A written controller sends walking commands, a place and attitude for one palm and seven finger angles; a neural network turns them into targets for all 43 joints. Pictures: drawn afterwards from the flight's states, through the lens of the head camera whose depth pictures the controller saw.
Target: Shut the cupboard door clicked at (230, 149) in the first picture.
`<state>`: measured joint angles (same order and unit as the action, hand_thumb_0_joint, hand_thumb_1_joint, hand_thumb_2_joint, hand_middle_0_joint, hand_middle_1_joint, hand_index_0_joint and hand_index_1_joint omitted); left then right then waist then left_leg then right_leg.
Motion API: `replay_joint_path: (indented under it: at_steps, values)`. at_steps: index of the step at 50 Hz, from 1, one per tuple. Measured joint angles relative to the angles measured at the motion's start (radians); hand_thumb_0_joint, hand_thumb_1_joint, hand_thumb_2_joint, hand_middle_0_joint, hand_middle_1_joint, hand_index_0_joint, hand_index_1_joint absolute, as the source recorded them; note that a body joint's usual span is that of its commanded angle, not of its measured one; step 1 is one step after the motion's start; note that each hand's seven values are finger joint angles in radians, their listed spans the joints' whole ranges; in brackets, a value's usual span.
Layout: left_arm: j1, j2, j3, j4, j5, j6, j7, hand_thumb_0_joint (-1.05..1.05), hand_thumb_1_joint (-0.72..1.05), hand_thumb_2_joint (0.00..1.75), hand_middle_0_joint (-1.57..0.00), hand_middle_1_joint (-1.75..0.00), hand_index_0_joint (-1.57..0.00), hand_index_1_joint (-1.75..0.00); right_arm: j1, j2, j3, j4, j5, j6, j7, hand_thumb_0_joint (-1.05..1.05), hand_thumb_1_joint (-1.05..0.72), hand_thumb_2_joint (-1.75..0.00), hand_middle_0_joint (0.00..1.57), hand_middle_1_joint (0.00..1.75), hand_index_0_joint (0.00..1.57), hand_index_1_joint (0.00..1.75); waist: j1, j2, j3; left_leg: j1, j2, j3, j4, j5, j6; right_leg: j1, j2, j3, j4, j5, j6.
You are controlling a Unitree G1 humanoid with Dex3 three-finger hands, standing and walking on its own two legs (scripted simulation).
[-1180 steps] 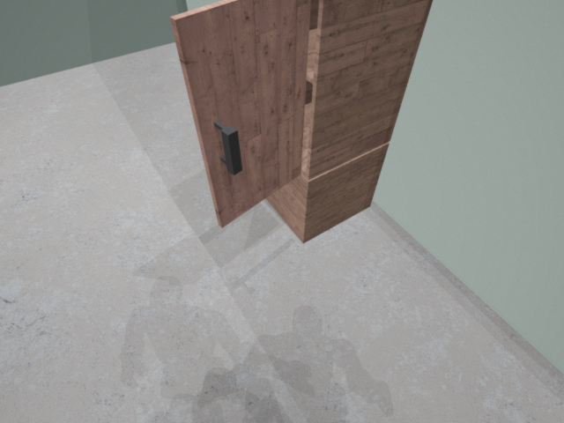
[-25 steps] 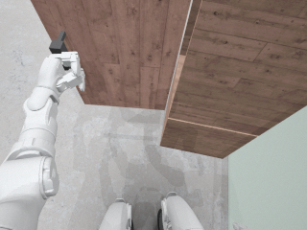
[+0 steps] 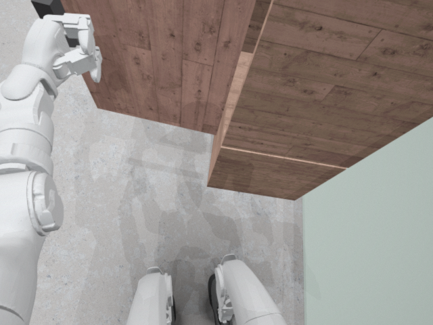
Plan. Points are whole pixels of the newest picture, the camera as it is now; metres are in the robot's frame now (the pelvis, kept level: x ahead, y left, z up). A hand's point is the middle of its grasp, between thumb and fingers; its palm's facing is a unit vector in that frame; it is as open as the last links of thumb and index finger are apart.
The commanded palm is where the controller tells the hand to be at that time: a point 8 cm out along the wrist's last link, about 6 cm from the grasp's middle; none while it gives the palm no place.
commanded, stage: push the door shut along its arc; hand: left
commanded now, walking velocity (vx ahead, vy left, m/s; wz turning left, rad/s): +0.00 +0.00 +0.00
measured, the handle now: (66, 23) +0.63 +0.19 +0.08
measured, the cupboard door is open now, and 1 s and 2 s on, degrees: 87 74 74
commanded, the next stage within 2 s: pull the fist back off the door in 0.70 s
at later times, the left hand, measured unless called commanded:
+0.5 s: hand (122, 35) +0.60 +0.10 +0.08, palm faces -0.38 -0.93 -0.01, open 3.1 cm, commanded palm +0.62 +0.13 +0.08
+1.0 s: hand (135, 24) +0.63 +0.08 +0.08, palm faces +0.01 -1.00 +0.03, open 3.2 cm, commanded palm +0.61 +0.10 +0.08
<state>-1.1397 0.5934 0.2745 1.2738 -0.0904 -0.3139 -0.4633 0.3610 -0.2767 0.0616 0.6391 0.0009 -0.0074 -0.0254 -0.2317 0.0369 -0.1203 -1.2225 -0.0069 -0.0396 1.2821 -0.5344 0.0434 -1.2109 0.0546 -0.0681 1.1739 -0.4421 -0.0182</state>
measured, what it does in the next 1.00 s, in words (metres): stands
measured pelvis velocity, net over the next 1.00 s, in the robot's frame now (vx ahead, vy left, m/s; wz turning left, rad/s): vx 0.02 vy -0.01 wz -0.02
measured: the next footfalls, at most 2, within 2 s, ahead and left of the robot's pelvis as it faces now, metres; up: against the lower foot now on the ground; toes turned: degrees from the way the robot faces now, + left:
none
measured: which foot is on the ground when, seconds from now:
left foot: down 0.00-1.00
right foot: down 0.00-1.00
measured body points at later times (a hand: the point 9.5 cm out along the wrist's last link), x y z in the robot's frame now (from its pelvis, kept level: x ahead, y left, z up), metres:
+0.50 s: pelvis +0.02 +0.00 -0.01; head +0.21 +0.02 +0.40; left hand +0.61 +0.16 +0.09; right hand -0.03 -0.25 -0.10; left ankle +0.02 +0.09 -0.62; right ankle +0.05 -0.12 -0.62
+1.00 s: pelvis +0.02 -0.01 -0.01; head +0.22 +0.01 +0.39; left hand +0.63 +0.14 +0.08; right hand -0.02 -0.25 -0.11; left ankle +0.02 +0.09 -0.62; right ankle +0.05 -0.12 -0.62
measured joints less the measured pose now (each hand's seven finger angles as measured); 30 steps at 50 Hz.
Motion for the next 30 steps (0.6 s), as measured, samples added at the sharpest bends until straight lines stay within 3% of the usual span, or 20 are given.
replay_joint_path:
  at_steps: [6,15,20,30]
  values:
    - [-0.056,-0.01,-0.022,0.01,0.019,0.02,-0.001,0.02,0.91,0.9,-1.3,-1.5,-1.29,-1.5,0.006,0.008,0.005,0.003,-0.01,-0.003,0.003,0.01,-0.9,-0.89,0.21,0.3,0.21,0.3,-0.021,0.01,-0.002,-0.031,-0.001,0.001,0.017,-0.01,0.005,-0.029,-0.001,0.001,0.012,-0.006,0.006]
    - [-0.134,0.025,0.026,0.034,0.072,0.05,0.026,0.02,0.9,0.9,-1.3,-1.5,-1.3,-1.5,0.02,0.02,0.019,-0.013,-0.022,-0.003,0.005,0.01,-0.9,-0.89,0.21,0.3,0.21,0.3,-0.072,0.025,0.002,-0.077,0.01,0.013,0.045,-0.031,0.01,-0.081,0.01,0.012,0.038,-0.02,0.01]
    - [-0.13,0.05,0.032,0.022,0.082,0.067,0.004,0.01,0.88,0.91,-1.3,-1.5,-1.29,-1.5,0.041,0.03,0.019,-0.006,-0.021,0.007,0.007,0.01,-0.9,-0.89,0.21,0.3,0.21,0.3,-0.069,0.029,0.001,-0.073,0.016,0.02,0.043,-0.041,0.007,-0.083,0.016,0.018,0.041,-0.028,0.008]
    - [-0.187,0.066,-0.037,0.06,0.067,0.125,-0.025,0.02,0.89,0.91,-1.3,-1.5,-1.31,-1.5,0.043,0.032,0.018,0.022,-0.024,-0.015,-0.003,0.01,-0.9,-0.89,0.21,0.3,0.21,0.3,-0.068,0.018,0.002,-0.064,0.017,-0.005,0.031,-0.041,-0.006,-0.067,0.018,-0.004,0.024,-0.032,-0.007]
